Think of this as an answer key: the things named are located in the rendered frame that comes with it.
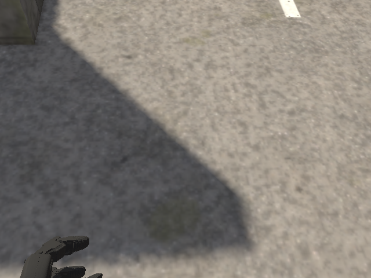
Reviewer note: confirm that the robot left hand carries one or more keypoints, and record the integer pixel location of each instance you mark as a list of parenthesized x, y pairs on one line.
[(39, 264)]

